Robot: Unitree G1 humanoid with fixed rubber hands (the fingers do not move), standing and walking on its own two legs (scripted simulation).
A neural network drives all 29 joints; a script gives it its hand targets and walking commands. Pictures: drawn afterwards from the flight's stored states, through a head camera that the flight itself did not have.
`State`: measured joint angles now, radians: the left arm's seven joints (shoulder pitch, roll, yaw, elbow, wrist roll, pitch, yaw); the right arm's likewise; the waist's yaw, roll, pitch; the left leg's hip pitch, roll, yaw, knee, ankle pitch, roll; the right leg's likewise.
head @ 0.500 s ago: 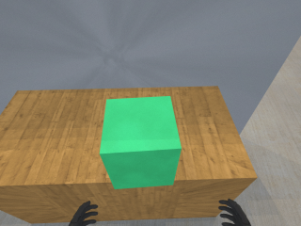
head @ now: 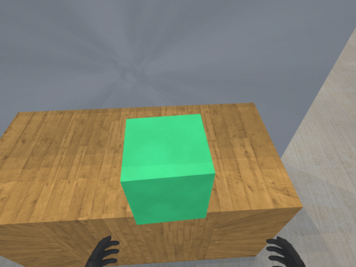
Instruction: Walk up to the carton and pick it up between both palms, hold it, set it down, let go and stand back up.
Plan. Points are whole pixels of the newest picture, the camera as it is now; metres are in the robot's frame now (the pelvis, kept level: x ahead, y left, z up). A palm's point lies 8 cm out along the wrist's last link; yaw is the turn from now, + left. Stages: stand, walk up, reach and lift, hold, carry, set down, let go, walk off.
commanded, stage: let go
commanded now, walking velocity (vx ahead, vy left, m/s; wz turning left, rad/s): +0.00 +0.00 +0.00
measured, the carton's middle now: (167, 170) +0.41 +0.06 -0.06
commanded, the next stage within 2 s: stand in 0.08 s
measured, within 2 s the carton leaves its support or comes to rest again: neither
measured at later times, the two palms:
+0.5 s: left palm out of the picture +0.02 +0.25 -0.12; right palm out of the picture +0.03 -0.23 -0.14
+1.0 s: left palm out of the picture -0.07 +0.21 -0.15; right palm out of the picture -0.05 -0.21 -0.15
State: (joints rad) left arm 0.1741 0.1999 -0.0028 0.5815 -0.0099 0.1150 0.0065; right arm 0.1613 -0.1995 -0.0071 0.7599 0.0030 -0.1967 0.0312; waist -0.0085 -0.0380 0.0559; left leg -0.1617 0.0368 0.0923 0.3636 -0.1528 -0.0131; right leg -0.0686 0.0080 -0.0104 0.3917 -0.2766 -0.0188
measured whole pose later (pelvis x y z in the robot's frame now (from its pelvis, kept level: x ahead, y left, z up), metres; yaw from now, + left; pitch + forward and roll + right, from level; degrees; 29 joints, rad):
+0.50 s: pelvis +0.00 +0.00 +0.00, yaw +2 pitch -1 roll +0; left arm 0.37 0.20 0.01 0.83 0.02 0.00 0.01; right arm 0.32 -0.19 -0.04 0.96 -0.04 0.01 0.02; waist 0.01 0.01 -0.01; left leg -0.24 0.03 0.05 0.43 -0.17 0.00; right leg -0.11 0.00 -0.05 0.42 -0.29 -0.02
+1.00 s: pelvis -0.02 +0.00 +0.00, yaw +3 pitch -2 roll +0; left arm 0.43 0.12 0.00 1.05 0.02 -0.01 0.04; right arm 0.37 -0.13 -0.02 1.15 -0.02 0.01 -0.01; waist 0.00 0.01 -0.02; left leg -0.24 0.03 0.03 0.41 -0.14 0.00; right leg -0.11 0.01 -0.07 0.40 -0.26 -0.02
